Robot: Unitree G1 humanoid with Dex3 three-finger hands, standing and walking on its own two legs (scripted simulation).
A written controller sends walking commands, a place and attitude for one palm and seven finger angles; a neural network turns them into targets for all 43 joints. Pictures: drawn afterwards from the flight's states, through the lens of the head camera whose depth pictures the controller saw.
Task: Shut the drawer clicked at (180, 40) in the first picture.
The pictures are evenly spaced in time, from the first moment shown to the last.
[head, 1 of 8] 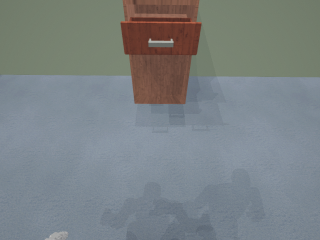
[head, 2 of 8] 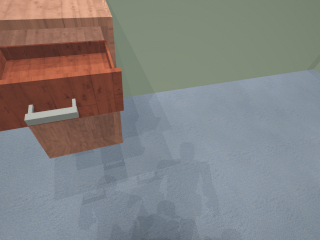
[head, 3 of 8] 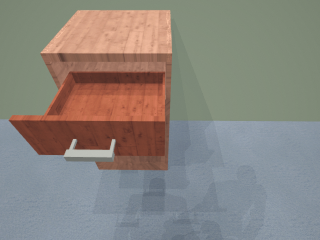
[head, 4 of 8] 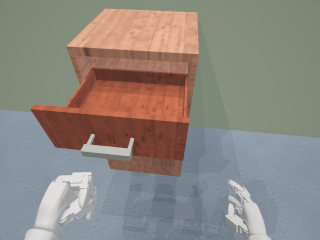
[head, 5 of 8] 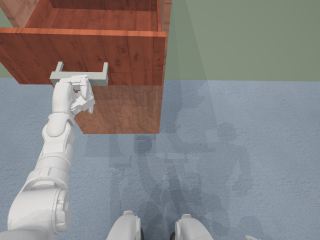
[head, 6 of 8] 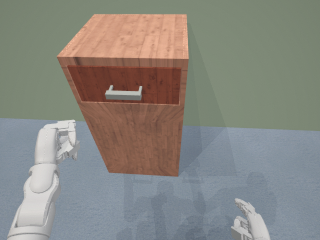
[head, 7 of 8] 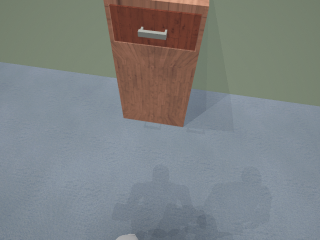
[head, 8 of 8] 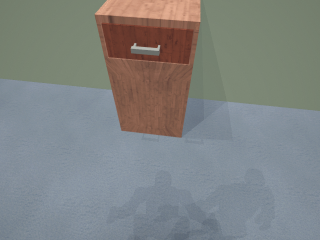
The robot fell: no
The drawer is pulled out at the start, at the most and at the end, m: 0.30 0.30 0.00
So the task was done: yes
